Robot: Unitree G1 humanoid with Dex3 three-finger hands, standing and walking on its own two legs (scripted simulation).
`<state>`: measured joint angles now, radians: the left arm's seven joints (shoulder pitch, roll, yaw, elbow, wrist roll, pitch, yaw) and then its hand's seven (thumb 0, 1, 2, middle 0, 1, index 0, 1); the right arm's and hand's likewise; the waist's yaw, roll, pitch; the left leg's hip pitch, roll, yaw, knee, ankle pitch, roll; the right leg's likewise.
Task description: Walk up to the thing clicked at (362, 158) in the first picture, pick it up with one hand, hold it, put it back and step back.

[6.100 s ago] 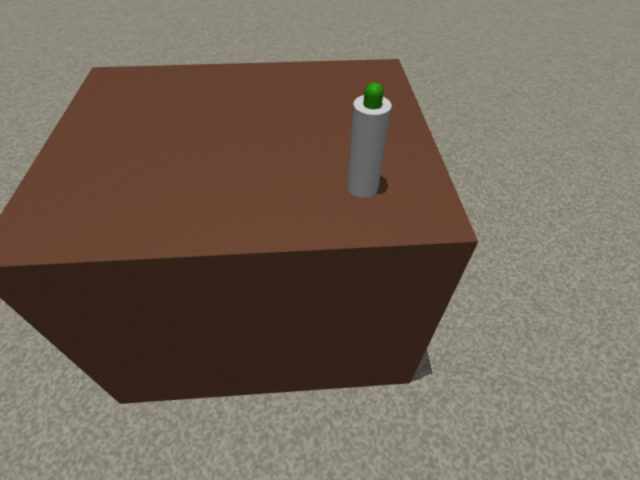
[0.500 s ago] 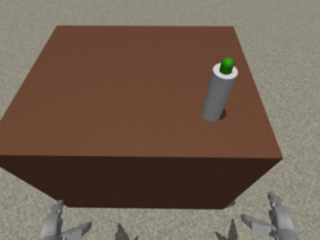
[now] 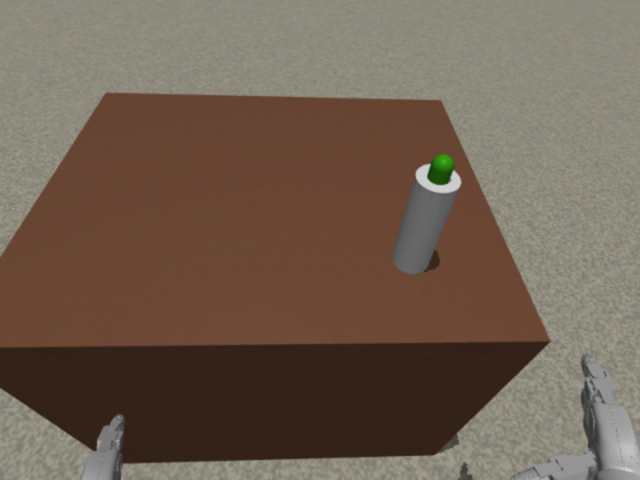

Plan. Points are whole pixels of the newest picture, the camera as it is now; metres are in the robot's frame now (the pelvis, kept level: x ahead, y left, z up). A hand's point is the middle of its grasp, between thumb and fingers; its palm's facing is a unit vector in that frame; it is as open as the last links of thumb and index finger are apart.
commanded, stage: rise first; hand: right
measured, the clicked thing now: (425, 215) +0.49 -0.18 +0.04
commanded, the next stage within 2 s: go down in 0.84 s
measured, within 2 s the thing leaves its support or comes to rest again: neither
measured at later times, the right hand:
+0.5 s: hand (583, 420) +0.17 -0.27 +0.05, palm faces +0.34 +0.85 -0.39, open 17.4 cm
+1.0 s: hand (596, 410) +0.17 -0.27 +0.08, palm faces +0.35 +0.85 -0.40, open 17.4 cm
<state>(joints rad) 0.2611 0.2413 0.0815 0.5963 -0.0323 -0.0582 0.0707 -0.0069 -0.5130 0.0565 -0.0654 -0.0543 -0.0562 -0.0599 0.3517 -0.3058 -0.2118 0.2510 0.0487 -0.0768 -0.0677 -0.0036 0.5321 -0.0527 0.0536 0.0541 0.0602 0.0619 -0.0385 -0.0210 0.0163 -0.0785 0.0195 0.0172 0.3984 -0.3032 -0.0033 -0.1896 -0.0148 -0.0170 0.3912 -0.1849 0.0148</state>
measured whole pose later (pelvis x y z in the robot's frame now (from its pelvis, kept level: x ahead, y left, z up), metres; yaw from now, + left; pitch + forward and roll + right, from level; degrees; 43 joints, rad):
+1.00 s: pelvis -0.01 +0.00 +0.00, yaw +0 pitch -3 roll -1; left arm 0.24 0.22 0.14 0.64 -0.02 -0.09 0.05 -0.01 -0.54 0.07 -0.07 -0.06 -0.06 -0.07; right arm 0.45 -0.31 -0.29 -0.08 0.05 -0.24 -0.03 -0.01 0.54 -0.05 0.06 0.05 0.06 0.06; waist -0.05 -0.03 0.04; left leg -0.06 0.02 0.02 0.40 -0.29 0.00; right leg -0.17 -0.01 -0.01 0.38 -0.16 0.01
